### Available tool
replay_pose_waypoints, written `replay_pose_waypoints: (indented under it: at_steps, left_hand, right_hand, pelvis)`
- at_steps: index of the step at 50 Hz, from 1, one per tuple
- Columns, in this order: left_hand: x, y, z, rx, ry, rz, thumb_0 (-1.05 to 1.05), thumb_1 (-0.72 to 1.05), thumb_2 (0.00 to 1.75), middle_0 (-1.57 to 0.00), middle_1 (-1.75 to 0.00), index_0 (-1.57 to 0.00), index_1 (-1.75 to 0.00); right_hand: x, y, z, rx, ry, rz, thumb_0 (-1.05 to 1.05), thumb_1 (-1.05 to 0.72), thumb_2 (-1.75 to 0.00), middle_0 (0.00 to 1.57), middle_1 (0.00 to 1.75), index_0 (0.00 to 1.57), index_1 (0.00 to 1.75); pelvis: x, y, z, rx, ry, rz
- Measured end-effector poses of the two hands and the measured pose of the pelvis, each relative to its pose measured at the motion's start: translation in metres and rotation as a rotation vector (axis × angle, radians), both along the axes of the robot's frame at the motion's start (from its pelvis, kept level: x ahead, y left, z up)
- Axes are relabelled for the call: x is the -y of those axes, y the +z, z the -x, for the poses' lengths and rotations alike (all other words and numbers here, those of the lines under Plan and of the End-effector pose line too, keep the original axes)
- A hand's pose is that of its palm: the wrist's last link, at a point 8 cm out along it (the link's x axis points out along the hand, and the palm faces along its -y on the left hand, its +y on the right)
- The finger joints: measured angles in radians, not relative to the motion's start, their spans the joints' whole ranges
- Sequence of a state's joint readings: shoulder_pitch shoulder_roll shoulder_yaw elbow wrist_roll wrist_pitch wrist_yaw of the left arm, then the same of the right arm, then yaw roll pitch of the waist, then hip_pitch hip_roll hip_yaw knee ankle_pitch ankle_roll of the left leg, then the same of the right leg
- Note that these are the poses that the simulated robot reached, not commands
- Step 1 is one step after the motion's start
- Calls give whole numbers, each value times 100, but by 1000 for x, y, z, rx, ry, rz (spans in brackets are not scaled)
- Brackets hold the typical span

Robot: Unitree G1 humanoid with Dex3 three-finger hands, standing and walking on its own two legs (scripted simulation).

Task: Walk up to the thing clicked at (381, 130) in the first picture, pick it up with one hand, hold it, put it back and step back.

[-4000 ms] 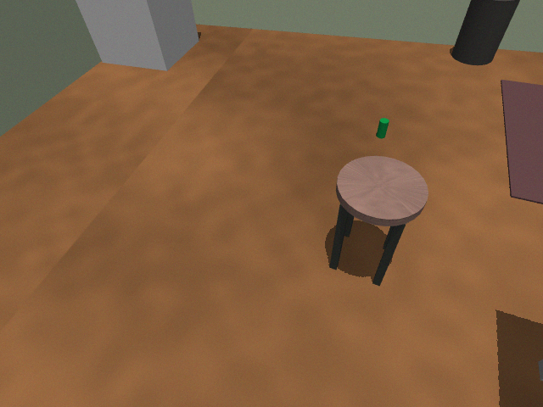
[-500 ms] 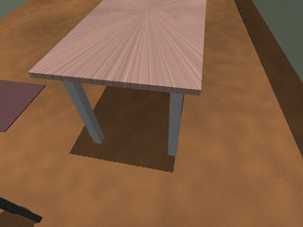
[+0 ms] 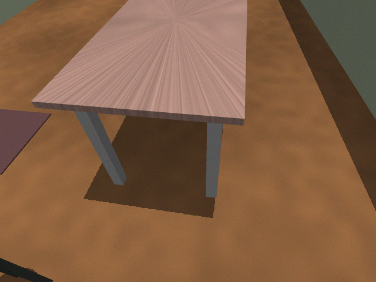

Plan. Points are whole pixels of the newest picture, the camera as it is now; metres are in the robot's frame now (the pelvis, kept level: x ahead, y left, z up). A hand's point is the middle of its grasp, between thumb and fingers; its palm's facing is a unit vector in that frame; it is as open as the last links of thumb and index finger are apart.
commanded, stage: stand
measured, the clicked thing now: out of the picture +0.28 +1.72 -0.72
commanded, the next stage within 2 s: none
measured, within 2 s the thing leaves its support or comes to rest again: neither
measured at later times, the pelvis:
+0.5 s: pelvis +0.00 +0.00 +0.01, yaw +2 degrees
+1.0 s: pelvis +0.02 +0.00 +0.01, yaw +2 degrees
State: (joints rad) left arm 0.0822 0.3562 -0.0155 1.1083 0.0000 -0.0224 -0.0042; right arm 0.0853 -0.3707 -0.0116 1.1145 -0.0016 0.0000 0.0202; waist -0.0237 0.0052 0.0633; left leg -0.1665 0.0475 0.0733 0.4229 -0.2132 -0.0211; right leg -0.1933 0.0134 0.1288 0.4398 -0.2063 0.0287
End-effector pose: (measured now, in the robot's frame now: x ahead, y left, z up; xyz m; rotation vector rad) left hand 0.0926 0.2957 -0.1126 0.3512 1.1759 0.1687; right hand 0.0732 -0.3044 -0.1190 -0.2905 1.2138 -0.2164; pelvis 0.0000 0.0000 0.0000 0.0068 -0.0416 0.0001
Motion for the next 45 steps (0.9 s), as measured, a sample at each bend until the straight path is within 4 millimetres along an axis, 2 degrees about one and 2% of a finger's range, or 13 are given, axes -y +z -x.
replay_pose_waypoints:
  at_steps: [8, 32, 38, 45]
  left_hand:
    - [1, -1, 3, -4, 21, 19, 0, 91, 90, -20, -30, -20, -30]
    - [-6, -2, 39, -76, 75, 8, 0, 91, 90, -20, -30, -20, -30]
    - [-5, -4, 37, -89, 76, 12, 0, 91, 90, -20, -30, -20, -30]
    - [-5, -3, 23, -69, 76, 16, 0, 91, 90, -20, -30, -20, -30]
  right_hand:
    - [-6, 4, 0, -19, 10, -3, 1, -90, -89, 20, 30, 20, 30]
    - [-12, 1, -7, -34, 32, -16, 1, -90, -89, 20, 30, 20, 30]
    - [-12, 1, -8, -56, 30, -13, 1, -90, -89, 20, 30, 20, 30]
    - [-12, 2, -16, -54, 35, -6, 1, -90, -89, 20, 30, 20, 30]
  pelvis:
    - [-1, 4, -1, -1, 12, 1]
    - [-2, 5, -3, -11, 31, 4]
    - [-3, 5, -8, -18, 34, 4]
    - [-3, 6, -15, -17, 38, 4]
